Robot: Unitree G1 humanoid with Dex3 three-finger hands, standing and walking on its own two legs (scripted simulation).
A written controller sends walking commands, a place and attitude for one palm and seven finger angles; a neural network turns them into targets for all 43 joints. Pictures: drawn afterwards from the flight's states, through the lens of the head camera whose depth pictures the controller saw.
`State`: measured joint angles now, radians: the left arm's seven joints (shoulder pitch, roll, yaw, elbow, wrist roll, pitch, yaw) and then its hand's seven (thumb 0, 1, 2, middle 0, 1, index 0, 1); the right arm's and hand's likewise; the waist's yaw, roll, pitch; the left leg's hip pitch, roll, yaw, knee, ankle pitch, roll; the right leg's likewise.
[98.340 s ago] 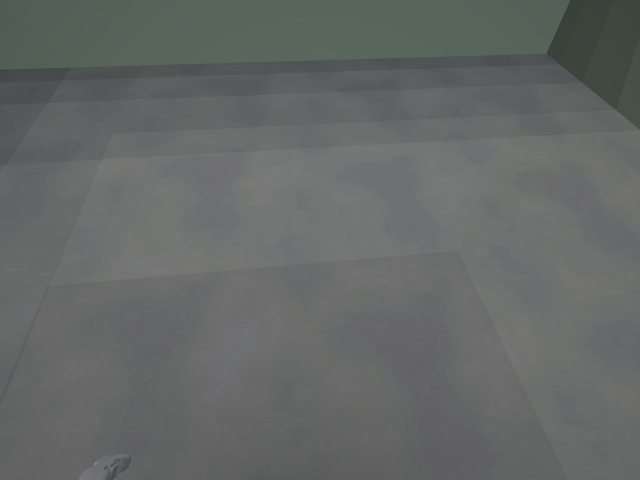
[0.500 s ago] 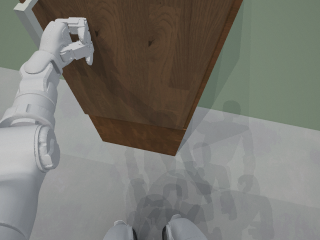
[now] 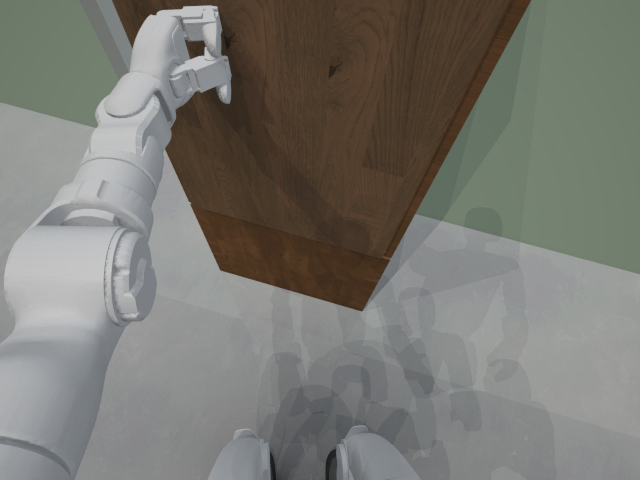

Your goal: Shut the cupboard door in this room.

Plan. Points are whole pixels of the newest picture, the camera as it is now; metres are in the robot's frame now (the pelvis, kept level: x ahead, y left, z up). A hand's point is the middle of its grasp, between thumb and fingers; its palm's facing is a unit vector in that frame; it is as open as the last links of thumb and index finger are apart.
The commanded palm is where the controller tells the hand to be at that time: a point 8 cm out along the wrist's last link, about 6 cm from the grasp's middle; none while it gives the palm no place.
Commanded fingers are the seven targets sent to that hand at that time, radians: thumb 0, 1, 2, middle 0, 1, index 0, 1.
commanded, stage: pull the fist back off the door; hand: left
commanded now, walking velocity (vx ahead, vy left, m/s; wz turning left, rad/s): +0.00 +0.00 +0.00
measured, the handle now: (127, 38) +0.61 +0.17 +0.14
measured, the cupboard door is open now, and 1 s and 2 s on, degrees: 0 0 0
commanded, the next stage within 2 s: draw the hand back to the body in 0.78 s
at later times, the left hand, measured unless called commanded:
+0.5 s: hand (244, 76) +0.52 +0.04 +0.15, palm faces +0.02 -1.00 -0.01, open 3.1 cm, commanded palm +0.48 +0.09 +0.15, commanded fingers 0.00 0.90 0.90 -1.30 -1.50 -1.30 -1.50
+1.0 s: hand (240, 110) +0.47 +0.04 +0.16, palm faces +0.01 -1.00 -0.01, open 3.1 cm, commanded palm +0.42 +0.11 +0.16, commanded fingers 0.00 0.90 0.90 -1.30 -1.50 -1.30 -1.50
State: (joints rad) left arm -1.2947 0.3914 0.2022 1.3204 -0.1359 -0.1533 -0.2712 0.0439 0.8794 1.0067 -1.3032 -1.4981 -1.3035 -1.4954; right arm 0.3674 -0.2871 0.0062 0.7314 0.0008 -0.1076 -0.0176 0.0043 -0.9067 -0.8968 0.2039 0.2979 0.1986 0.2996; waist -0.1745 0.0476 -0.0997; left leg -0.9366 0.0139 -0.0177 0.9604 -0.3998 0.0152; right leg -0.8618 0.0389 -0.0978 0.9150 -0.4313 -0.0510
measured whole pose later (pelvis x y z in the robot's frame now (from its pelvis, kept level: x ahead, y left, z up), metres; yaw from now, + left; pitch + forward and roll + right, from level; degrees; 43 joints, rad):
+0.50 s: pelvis +0.00 -0.01 +0.02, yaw -3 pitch +16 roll +0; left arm -1.04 0.26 0.31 1.21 -0.01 -0.35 0.13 0.02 0.91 0.91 -1.30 -1.50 -1.30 -1.50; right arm 0.52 -0.27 -0.01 0.69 -0.03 -0.03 0.07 0.01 -0.91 -0.90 0.20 0.30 0.20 0.30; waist -0.19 0.06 -0.11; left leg -0.76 0.04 0.05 0.83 -0.35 0.01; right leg -0.73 0.06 -0.03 0.82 -0.38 -0.06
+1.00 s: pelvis +0.01 -0.01 +0.03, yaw -2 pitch +11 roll +1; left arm -0.80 0.10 0.15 0.96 -0.06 -0.26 0.14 0.01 0.90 0.90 -1.31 -1.50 -1.30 -1.50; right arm 0.28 -0.23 0.00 0.63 0.01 -0.01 0.04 0.01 -0.91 -0.90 0.20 0.30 0.20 0.30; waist -0.08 0.04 -0.11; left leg -0.58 0.01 0.04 0.75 -0.35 0.01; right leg -0.55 0.04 -0.03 0.76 -0.39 -0.05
